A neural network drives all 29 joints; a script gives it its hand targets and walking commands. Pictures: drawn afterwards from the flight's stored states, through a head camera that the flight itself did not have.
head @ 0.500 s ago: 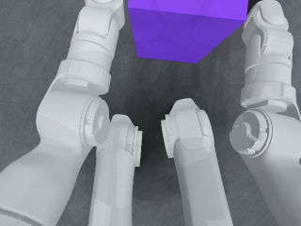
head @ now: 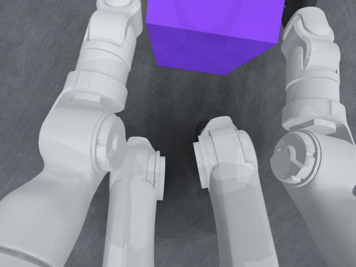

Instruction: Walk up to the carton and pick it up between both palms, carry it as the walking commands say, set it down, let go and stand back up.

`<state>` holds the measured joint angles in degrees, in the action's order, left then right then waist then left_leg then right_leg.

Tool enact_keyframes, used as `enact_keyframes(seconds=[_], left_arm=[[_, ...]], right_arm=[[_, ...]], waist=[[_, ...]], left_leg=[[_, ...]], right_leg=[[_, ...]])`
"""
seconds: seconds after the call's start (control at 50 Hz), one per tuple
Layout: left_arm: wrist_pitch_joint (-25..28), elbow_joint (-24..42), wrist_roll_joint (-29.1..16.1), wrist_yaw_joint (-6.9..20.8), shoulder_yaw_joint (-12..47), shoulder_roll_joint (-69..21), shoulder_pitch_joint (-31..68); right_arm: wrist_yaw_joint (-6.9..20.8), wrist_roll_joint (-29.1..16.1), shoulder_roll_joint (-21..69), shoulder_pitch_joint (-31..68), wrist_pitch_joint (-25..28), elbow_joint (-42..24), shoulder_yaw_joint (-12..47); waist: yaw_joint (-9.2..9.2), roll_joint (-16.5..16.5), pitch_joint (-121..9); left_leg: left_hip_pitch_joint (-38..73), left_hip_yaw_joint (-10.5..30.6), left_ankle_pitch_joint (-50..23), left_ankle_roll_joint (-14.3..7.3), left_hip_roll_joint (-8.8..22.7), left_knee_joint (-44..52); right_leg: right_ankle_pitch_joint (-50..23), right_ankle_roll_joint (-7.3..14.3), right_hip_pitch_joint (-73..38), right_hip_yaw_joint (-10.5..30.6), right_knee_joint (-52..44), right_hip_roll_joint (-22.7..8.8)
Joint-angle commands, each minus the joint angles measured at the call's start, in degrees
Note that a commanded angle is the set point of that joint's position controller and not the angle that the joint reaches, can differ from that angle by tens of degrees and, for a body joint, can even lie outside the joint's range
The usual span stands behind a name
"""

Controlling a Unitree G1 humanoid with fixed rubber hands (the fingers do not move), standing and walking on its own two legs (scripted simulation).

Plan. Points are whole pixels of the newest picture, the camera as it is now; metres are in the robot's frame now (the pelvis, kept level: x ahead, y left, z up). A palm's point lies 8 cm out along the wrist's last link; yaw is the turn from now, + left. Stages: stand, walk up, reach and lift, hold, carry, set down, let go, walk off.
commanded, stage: set down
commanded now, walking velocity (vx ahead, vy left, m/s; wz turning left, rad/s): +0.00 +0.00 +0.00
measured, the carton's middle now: out of the picture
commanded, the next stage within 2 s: none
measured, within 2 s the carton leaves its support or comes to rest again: rests again in 0.06 s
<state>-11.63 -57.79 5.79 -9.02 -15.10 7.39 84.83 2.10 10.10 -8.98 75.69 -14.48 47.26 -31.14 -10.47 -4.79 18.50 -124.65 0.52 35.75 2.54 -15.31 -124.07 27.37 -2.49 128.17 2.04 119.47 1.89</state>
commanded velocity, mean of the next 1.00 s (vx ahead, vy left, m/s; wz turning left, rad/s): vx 0.00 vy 0.00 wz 0.00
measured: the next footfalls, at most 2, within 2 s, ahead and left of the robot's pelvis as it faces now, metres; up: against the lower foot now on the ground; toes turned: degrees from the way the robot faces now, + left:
none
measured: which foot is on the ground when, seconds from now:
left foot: down 0.00-1.00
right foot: down 0.00-1.00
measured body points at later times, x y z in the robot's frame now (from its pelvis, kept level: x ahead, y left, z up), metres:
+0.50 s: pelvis +0.01 +0.00 -0.01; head +0.36 -0.05 +0.25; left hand +0.58 +0.00 -0.17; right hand +0.49 -0.27 -0.18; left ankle +0.10 +0.10 -0.35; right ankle +0.14 -0.13 -0.35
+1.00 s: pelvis +0.00 +0.00 -0.01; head +0.37 -0.05 +0.24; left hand +0.58 +0.00 -0.17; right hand +0.49 -0.28 -0.20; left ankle +0.10 +0.10 -0.35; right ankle +0.14 -0.13 -0.35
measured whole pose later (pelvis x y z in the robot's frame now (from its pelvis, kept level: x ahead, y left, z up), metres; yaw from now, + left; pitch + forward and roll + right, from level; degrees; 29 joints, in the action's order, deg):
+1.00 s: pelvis +0.00 +0.00 -0.01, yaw +0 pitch +34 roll -1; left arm -7.7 -62.9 -2.6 -9.1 -2.4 12.9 88.3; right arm -1.4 3.6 -13.4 79.6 -6.1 60.9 -26.4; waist -10.3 -4.3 24.5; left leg -123.6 0.5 36.8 1.9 -13.1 -126.5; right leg 28.8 -1.1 126.9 0.3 121.9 0.2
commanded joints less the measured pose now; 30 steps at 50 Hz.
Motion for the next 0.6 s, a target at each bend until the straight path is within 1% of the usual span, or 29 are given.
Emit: enact_keyframes(seconds=[0.0, 0.02, 0.04, 0.06, 0.08, 0.1, 0.12, 0.14, 0.16, 0.18, 0.2, 0.22, 0.24, 0.26, 0.28, 0.3, 0.32, 0.34, 0.36, 0.38, 0.42, 0.44, 0.46, 0.48, 0.5, 0.52, 0.54, 0.56, 0.58], left_arm=[[0.2, 2.5, -4.3, 11.4, 16.4, -45.7, 30.3], [0.3, 2.2, -5.1, 11.4, 17.4, -45.2, 30.1], [0.5, 2.0, -5.5, 11.4, 17.6, -45.5, 30.5], [1.1, 4.0, -6.4, 11.3, 18.3, -44.1, 33.8], [0.8, 1.9, -6.6, 11.0, 19.2, -45.6, 31.8], [1.3, 3.1, -7.1, 10.6, 20.1, -46.3, 31.2], [1.8, 4.4, -8.1, 10.4, 20.3, -44.7, 33.9], [1.8, 4.1, -9.3, 10.2, 21.2, -45.1, 33.9], [2.0, 4.1, -9.2, 10.3, 22.3, -46.3, 34.6], [1.5, 2.6, -9.1, 10.2, 22.5, -47.9, 33.2], [1.7, 3.2, -9.0, 10.1, 22.6, -46.4, 33.0], [1.6, 2.0, -9.3, 10.1, 21.4, -45.6, 31.8], [1.8, 1.9, -8.6, 10.2, 21.6, -45.1, 31.5], [1.9, 2.1, -8.9, 10.2, 21.6, -47.3, 31.5], [2.4, 3.4, -10.1, 10.3, 22.3, -47.9, 32.7], [2.2, 0.3, -9.8, 10.3, 21.9, -48.2, 29.9], [2.2, 0.2, -9.4, 10.4, 21.5, -47.5, 30.4], [2.4, 0.4, -8.9, 10.4, 21.1, -46.5, 30.4], [2.4, 0.7, -8.2, 10.4, 20.6, -46.4, 29.9], [2.7, 2.2, -9.7, 10.5, 21.7, -46.0, 32.1], [3.1, 1.5, -9.7, 10.3, 21.8, -47.9, 30.7], [2.7, 0.9, -9.3, 10.2, 22.1, -46.1, 32.1], [2.4, -1.0, -8.8, 10.5, 20.5, -46.6, 30.1], [2.4, -0.1, -9.3, 10.7, 21.1, -45.9, 30.8], [2.5, -0.2, -9.1, 11.0, 20.4, -46.6, 30.9], [3.1, 2.1, -8.8, 10.5, 19.9, -43.2, 31.8], [2.3, -1.1, -8.4, 10.9, 19.1, -43.5, 30.2], [2.7, 0.4, -9.3, 11.1, 19.4, -44.7, 30.7], [3.2, 1.4, -9.0, 10.9, 19.1, -43.3, 31.8]], right_arm=[[10.5, -4.0, 36.0, 32.0, 0.5, 1.0, 19.1], [10.4, -4.8, 35.4, 33.7, 0.9, -0.6, 19.6], [10.2, -4.7, 34.3, 31.9, 1.2, -0.1, 20.0], [10.3, -4.8, 34.5, 32.1, 1.1, 0.9, 19.0], [10.5, -5.3, 33.9, 33.0, 1.7, 0.8, 19.4], [10.0, -6.8, 32.9, 35.0, 2.4, -1.5, 20.8], [9.9, -7.0, 34.0, 35.5, 2.6, -3.2, 21.4], [9.6, -6.8, 31.9, 34.9, 2.8, -2.7, 21.6], [9.6, -7.3, 32.5, 35.6, 3.1, -3.0, 21.7], [9.6, -8.0, 32.7, 37.2, 3.3, -3.0, 22.2], [9.6, -8.2, 31.7, 35.9, 3.1, -3.3, 22.3], [9.8, -7.8, 31.4, 36.0, 2.7, -2.1, 23.0], [9.8, -7.4, 33.4, 33.9, 2.7, -0.9, 21.8], [10.2, -7.6, 33.9, 32.5, 2.5, 0.8, 21.6], [10.3, -8.1, 34.9, 33.2, 3.0, -1.2, 21.6], [10.1, -7.9, 33.3, 32.4, 3.3, -0.8, 22.3], [10.6, -8.1, 34.0, 33.0, 3.1, -0.3, 21.5], [10.6, -8.3, 34.9, 33.1, 2.8, 0.7, 21.4], [10.7, -7.3, 32.9, 31.5, 2.9, 1.6, 20.6], [10.7, -7.4, 34.2, 30.6, 2.9, 1.0, 19.9], [10.9, -8.0, 33.5, 33.2, 3.2, -1.5, 22.0], [10.7, -8.3, 33.8, 33.4, 3.2, -1.3, 21.8], [10.3, -7.1, 32.2, 33.6, 3.2, -0.5, 21.2], [10.1, -6.7, 31.6, 32.8, 3.4, 0.0, 20.4], [10.0, -6.7, 32.8, 32.7, 3.2, -0.7, 20.8], [10.3, -7.2, 34.6, 30.9, 2.7, 1.9, 20.4], [10.1, -5.8, 31.6, 29.9, 2.7, 3.1, 19.3], [9.9, -5.7, 32.6, 31.5, 3.0, 1.4, 19.9], [9.7, -6.0, 33.1, 32.8, 3.6, 0.3, 19.9]], waist=[[-7.81, -8.3, -57.8], [-7.97, -8.3, -59.1], [-8.52, -7.6, -58.6], [-9.9, -7.1, -59.9], [-9.34, -9.7, -58.0], [-9.69, -8.7, -60.2], [-9.67, -6.7, -61.5], [-11.04, -6.8, -61.3], [-10.79, -7.7, -62.1], [-9.21, -9.8, -60.9], [-11.21, -8.0, -64.4], [-10.52, -7.1, -62.0], [-10.12, -7.4, -60.5], [-11.45, -8.3, -61.9], [-11.52, -7.4, -63.7], [-10.52, -8.3, -62.2], [-10.36, -9.1, -61.3], [-9.63, -8.0, -59.6], [-10.24, -8.7, -57.8], [-11.71, -9.0, -59.7], [-10.25, -8.3, -60.4], [-10.02, -8.7, -59.6], [-10.87, -7.8, -58.7], [-11.64, -8.9, -58.6], [-11.46, -7.0, -59.2], [-10.31, -6.8, -58.7], [-11.99, -6.9, -56.6], [-11.83, -5.3, -57.9], [-10.47, -5.5, -58.0]], left_leg=[[15.4, -1.7, -2.2, -1.7, 2.5, 13.3], [17.5, -1.5, -3.6, -1.8, 2.6, 12.9], [16.5, -1.5, -4.5, -1.4, 2.8, 11.9], [17.9, -1.2, -4.9, -1.0, 3.2, 11.8], [19.0, -0.9, -4.4, -1.2, 2.6, 12.6], [20.4, -0.2, -7.3, -1.0, 2.8, 11.4], [19.5, -0.3, -9.4, -1.0, 2.8, 10.7], [20.5, -0.2, -9.3, -0.9, 2.5, 11.0], [21.2, 0.2, -11.2, -0.5, 2.9, 10.5], [21.4, 0.6, -10.5, -0.6, 2.6, 11.1], [24.4, 1.0, -11.5, -0.7, 2.8, 9.9], [22.8, 0.3, -11.0, -0.6, 2.8, 10.2], [21.7, 0.5, -11.1, -0.8, 2.8, 10.4], [24.1, 0.7, -11.8, -0.7, 2.7, 9.6], [24.1, 1.5, -14.1, -0.8, 3.0, 9.1], [22.8, 0.7, -13.3, -0.7, 2.7, 9.8], [24.1, 1.2, -12.7, -0.7, 3.1, 10.0], [22.4, 0.6, -12.4, -0.9, 2.9, 10.0], [19.4, 0.4, -12.4, -0.7, 3.0, 9.7], [21.0, 0.9, -12.2, -0.8, 3.0, 10.0], [21.7, 0.6, -13.9, -0.7, 2.4, 8.7], [20.6, 1.4, -12.1, -1.2, 2.9, 9.9], [19.9, 0.9, -11.4, -1.0, 2.8, 9.9], [18.2, 1.0, -10.8, -0.9, 3.1, 9.6], [16.7, 0.3, -10.5, -0.9, 2.8, 9.3], [16.9, 0.1, -9.9, -1.2, 3.0, 9.6], [15.8, -0.1, -8.4, -1.0, 2.7, 9.3], [16.3, 0.7, -9.4, -1.5, 2.6, 9.5], [14.3, -0.2, -8.5, -1.4, 2.6, 9.1]], right_leg=[[-9.3, 2.9, -31.1, -4.3, -8.2, 2.8], [-9.9, 2.8, -31.9, -4.3, -8.3, 2.4], [-11.4, 3.0, -31.8, -4.1, -7.9, 2.6], [-11.9, 2.8, -32.7, -4.8, -7.4, 2.6], [-11.0, 2.8, -30.0, -4.9, -7.3, 2.6], [-13.7, 2.7, -31.1, -5.3, -5.9, 2.4], [-16.1, 2.6, -33.4, -4.8, -6.5, 2.3], [-15.8, 2.5, -33.9, -5.1, -6.2, 2.2], [-17.8, 2.6, -33.8, -5.0, -5.5, 2.2], [-16.5, 2.7, -32.1, -4.7, -5.4, 2.2], [-17.8, 2.6, -33.8, -5.1, -5.1, 2.2], [-16.4, 2.1, -33.3, -5.4, -5.2, 2.1], [-17.2, 2.4, -33.2, -4.6, -5.5, 2.2], [-16.5, 2.7, -31.4, -4.9, -4.8, 2.2], [-19.3, 2.9, -32.0, -4.2, -4.7, 1.9], [-18.7, 2.5, -31.6, -5.0, -4.7, 2.3], [-17.1, 2.5, -29.7, -5.0, -4.3, 2.1], [-17.3, 2.4, -30.5, -4.7, -4.9, 2.2], [-17.8, 2.8, -28.9, -4.4, -4.9, 2.4], [-18.1, 2.9, -29.9, -4.7, -5.0, 2.1], [-18.7, 2.9, -29.5, -4.3, -4.3, 2.2], [-17.8, 2.8, -29.2, -4.2, -4.7, 2.0], [-16.7, 2.6, -31.0, -4.5, -5.1, 2.2], [-17.4, 2.9, -30.5, -4.4, -4.6, 1.9], [-18.1, 2.6, -33.4, -4.1, -4.9, 2.2], [-16.7, 2.3, -31.2, -4.1, -4.6, 2.0], [-16.1, 2.6, -32.2, -4.3, -5.3, 2.1], [-16.5, 2.4, -32.2, -4.7, -4.6, 2.1], [-16.3, 2.6, -32.7, -3.9, -4.9, 2.3]])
